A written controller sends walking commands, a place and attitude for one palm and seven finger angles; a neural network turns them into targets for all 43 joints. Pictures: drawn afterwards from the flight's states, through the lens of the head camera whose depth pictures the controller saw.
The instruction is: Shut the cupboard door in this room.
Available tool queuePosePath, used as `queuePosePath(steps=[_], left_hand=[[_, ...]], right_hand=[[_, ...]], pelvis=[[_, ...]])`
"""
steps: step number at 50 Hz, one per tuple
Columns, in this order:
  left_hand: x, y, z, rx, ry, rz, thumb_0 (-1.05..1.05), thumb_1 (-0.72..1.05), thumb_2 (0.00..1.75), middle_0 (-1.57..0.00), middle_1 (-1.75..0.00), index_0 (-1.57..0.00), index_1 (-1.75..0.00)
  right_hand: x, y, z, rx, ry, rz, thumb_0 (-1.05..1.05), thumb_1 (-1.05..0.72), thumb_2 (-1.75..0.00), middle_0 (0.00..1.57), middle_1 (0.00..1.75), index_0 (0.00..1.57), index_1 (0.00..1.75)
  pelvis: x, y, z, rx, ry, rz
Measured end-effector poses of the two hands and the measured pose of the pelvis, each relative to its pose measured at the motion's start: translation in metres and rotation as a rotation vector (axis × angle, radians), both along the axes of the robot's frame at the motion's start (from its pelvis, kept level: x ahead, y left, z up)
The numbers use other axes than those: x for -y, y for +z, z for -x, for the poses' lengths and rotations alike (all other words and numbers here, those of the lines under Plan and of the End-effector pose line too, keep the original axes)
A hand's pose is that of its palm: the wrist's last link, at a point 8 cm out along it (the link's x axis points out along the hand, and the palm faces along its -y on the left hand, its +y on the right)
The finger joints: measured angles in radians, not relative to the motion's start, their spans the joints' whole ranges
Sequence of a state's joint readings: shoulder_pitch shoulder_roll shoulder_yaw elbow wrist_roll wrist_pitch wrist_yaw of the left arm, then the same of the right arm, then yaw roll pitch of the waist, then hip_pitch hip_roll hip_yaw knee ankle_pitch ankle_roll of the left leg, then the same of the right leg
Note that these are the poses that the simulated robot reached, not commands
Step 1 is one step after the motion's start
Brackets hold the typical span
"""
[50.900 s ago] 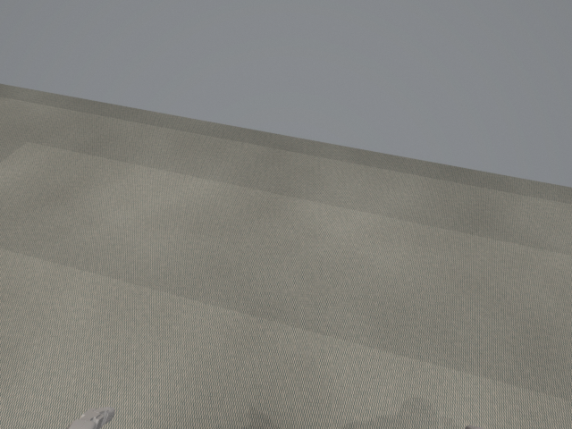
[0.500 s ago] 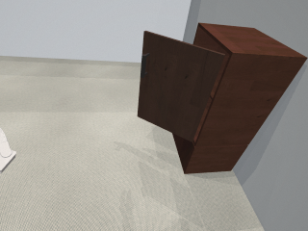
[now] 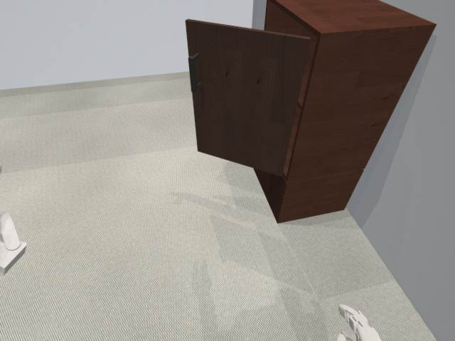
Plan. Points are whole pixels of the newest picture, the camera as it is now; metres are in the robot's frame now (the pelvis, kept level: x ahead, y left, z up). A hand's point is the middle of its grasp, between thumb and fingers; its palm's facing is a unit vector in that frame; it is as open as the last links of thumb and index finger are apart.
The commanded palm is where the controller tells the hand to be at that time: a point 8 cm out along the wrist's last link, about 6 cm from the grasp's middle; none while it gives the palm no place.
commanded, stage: stop stepping back and stand still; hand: left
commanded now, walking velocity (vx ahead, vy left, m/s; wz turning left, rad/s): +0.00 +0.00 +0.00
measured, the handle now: (195, 72) +1.01 +0.18 +0.01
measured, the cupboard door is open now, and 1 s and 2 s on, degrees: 53 53 53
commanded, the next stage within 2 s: let the arm hang, fingers relaxed in 0.78 s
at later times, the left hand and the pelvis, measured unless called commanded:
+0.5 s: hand (57, 225) +0.23 +0.26 +0.16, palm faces +0.37 -0.75 -0.55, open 7.4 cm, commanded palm +0.19 +0.29 +0.19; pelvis +0.05 -0.01 +0.00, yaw +0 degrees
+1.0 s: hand (85, 265) +0.24 +0.27 +0.02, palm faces +0.17 -0.86 -0.47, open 7.4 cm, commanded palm none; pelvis +0.04 +0.01 +0.00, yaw +0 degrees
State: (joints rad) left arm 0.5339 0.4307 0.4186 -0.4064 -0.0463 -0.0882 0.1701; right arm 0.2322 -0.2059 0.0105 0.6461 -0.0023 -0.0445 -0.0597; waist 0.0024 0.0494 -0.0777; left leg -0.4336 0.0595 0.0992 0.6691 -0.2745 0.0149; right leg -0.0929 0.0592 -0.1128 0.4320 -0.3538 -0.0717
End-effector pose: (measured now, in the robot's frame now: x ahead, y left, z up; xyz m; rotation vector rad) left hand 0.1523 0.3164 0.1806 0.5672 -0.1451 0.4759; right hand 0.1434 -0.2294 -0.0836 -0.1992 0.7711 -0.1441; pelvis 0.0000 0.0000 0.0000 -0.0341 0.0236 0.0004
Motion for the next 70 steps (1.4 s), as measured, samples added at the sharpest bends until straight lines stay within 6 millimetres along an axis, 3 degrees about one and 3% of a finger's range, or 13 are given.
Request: queuePosePath(steps=[6, 12, 18, 28, 37, 44, 46, 48, 50, 53, 58, 63, 70], left_hand=[[0.021, -0.014, -0.009, 0.09, -0.054, 0.092, 0.02, 0.88, 0.9, -0.21, -0.3, -0.21, -0.3], [0.012, 0.009, -0.035, 0.203, -0.092, -0.003, 0.02, 0.88, 0.9, -0.22, -0.3, -0.22, -0.3], [0.02, 0.031, -0.05, 0.125, -0.132, -0.119, 0.02, 0.89, 0.9, -0.21, -0.3, -0.21, -0.3], [0.021, -0.009, -0.044, -0.061, -0.039, -0.001, 0.02, 0.88, 0.9, -0.22, -0.3, -0.22, -0.3], [0.027, 0.006, -0.083, 0.08, -0.114, 0.012, 0.02, 0.88, 0.9, -0.21, -0.3, -0.21, -0.3], [0.024, 0.01, -0.071, 0.028, -0.175, -0.04, 0.02, 0.88, 0.9, -0.22, -0.3, -0.22, -0.3], [0.015, -0.016, -0.071, -0.074, -0.161, -0.016, 0.01, 0.89, 0.9, -0.21, -0.3, -0.21, -0.3], [0.006, -0.069, -0.072, -0.277, -0.111, 0.091, 0.01, 0.89, 0.9, -0.21, -0.3, -0.21, -0.3], [0.006, -0.131, -0.061, -0.514, -0.055, 0.218, 0.01, 0.89, 0.9, -0.2, -0.3, -0.2, -0.3], [0.026, -0.215, -0.019, -0.846, -0.015, 0.381, 0.01, 0.9, 0.9, -0.2, -0.3, -0.2, -0.3], [0.08, -0.305, 0.078, -1.231, 0.017, 0.631, 0.02, 0.91, 0.9, -0.2, -0.3, -0.2, -0.3], [0.084, -0.328, 0.158, -1.432, 0.139, 0.729, 0.01, 0.98, 0.9, -0.21, -0.3, -0.21, -0.3], [0.078, -0.314, 0.23, -1.586, 0.262, 0.745, 0.01, 0.94, 0.9, -0.21, -0.3, -0.2, -0.3]], right_hand=[[0.013, 0.006, -0.017, -0.011, 0.007, 0.057, 0.02, -0.91, -0.9, 0.2, 0.3, 0.2, 0.3], [0.012, 0.013, -0.039, 0.055, -0.017, 0.083, 0.02, -0.91, -0.9, 0.2, 0.3, 0.2, 0.3], [-0.003, 0.011, -0.04, 0.069, -0.005, -0.02, 0.02, -0.91, -0.9, 0.2, 0.3, 0.2, 0.3], [0.01, -0.014, -0.027, -0.122, -0.03, -0.004, 0.02, -0.91, -0.9, 0.2, 0.3, 0.2, 0.3], [0.017, 0.015, -0.063, 0.027, -0.052, 0.031, 0.02, -0.91, -0.9, 0.2, 0.3, 0.2, 0.3], [0.012, 0.031, -0.071, 0.095, -0.067, 0.021, 0.01, -0.91, -0.9, 0.2, 0.3, 0.2, 0.3], [0.012, 0.023, -0.069, 0.084, -0.008, 0.013, 0.01, -0.91, -0.9, 0.2, 0.3, 0.2, 0.3], [0.013, 0.009, -0.066, 0.04, 0.044, 0.014, 0.01, -0.91, -0.9, 0.2, 0.3, 0.2, 0.3], [0.014, -0.006, -0.058, -0.012, 0.059, 0.013, 0.01, -0.91, -0.9, 0.2, 0.3, 0.2, 0.3], [0.013, -0.021, -0.034, -0.104, 0.054, 0.01, 0.01, -0.91, -0.9, 0.2, 0.3, 0.2, 0.3], [0.006, -0.03, 0.031, -0.318, 0.031, 0.021, 0.01, -0.91, -0.9, 0.2, 0.3, 0.2, 0.3], [0.0, -0.032, 0.098, -0.534, -0.017, 0.029, 0.01, -0.91, -0.9, 0.2, 0.3, 0.2, 0.3], [-0.009, -0.042, 0.151, -0.669, -0.077, -0.01, 0.01, -0.91, -0.9, 0.2, 0.3, 0.2, 0.3]], pelvis=[[0.004, -0.004, -0.018, 0.037, 0.009, -0.021], [0.0, -0.01, -0.025, 0.06, -0.007, -0.048], [0.006, 0.0, -0.024, 0.03, -0.006, -0.041], [0.009, 0.003, -0.058, 0.004, 0.001, -0.027], [0.008, 0.005, -0.059, 0.009, -0.013, -0.026], [0.003, 0.006, -0.056, -0.008, -0.018, -0.016], [-0.002, 0.005, -0.051, -0.01, -0.009, -0.011], [-0.008, 0.002, -0.045, -0.01, -0.004, -0.012], [-0.014, 0.0, -0.038, -0.006, 0.0, -0.013], [-0.017, -0.001, -0.029, 0.008, 0.003, -0.018], [-0.012, 0.0, -0.02, 0.035, 0.015, -0.025], [-0.009, 0.005, -0.014, 0.042, 0.03, -0.012], [-0.015, 0.01, -0.005, 0.045, 0.028, -0.009]])
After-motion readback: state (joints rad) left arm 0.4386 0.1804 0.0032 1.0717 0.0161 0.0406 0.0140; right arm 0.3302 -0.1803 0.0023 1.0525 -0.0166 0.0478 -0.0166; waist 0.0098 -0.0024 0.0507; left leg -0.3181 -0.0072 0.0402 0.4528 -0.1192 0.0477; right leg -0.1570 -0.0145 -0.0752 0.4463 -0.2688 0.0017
